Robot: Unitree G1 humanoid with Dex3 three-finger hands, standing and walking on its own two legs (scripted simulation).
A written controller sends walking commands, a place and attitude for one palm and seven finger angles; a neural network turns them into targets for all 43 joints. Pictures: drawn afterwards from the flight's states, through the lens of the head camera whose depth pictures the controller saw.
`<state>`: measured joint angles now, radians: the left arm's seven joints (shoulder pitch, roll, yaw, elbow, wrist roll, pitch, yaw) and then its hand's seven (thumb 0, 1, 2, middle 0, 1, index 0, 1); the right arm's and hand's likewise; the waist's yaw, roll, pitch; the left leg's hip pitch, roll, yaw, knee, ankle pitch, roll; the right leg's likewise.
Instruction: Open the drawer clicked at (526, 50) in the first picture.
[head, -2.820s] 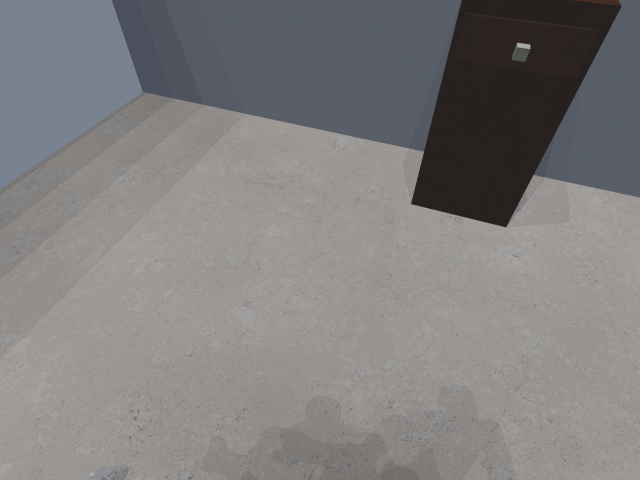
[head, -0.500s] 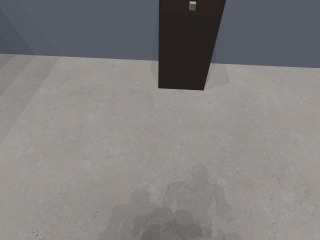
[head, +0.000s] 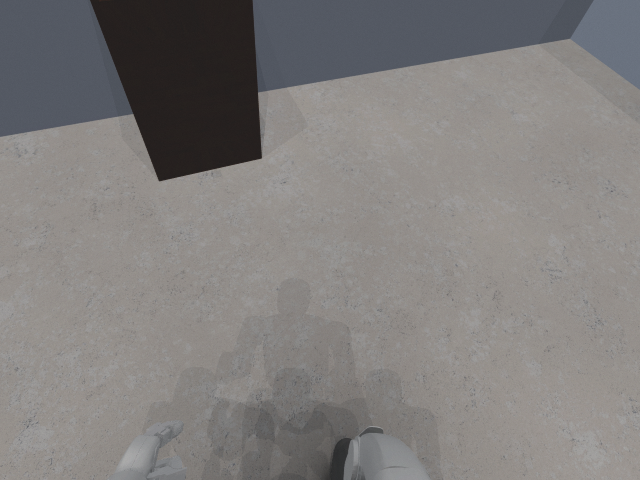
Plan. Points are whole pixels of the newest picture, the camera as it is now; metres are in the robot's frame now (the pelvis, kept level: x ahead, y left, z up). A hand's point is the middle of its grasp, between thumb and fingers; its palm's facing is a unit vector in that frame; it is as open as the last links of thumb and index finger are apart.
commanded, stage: walk to a spot facing it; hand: left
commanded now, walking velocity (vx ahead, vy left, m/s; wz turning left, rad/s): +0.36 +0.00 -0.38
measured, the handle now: out of the picture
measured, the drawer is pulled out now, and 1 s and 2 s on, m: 0.00 0.00 0.00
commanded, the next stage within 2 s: turn to face it in 1.02 s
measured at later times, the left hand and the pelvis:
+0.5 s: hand (168, 369) +0.29 +0.23 -0.18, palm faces -0.11 -0.97 -0.20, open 7.3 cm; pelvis +0.25 +0.03 +0.00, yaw -11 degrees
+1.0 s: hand (285, 206) +0.63 +0.06 -0.17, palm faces -0.40 -0.89 -0.21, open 7.3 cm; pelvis +0.46 -0.07 -0.02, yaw -25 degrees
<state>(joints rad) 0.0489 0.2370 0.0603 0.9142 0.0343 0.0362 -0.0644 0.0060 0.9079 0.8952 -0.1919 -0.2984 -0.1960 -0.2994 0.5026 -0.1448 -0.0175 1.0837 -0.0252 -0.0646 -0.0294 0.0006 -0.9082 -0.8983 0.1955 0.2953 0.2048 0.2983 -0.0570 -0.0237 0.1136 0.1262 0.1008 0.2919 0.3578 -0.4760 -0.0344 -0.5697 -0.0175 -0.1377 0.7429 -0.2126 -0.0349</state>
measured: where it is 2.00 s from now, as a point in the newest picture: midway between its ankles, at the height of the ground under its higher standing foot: (352, 320)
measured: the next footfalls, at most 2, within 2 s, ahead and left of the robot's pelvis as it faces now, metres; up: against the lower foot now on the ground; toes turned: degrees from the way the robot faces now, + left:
right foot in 0.06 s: +0.16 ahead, -0.10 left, +0.00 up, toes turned -9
left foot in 0.42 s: +0.35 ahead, +0.13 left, +0.00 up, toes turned +1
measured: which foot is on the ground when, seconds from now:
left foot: down 0.00-0.06, up 0.08-0.40, down 0.42-0.94, up 0.96-1.00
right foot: up 0.00-0.04, down 0.06-0.44, up 0.46-0.92, down 0.94-1.00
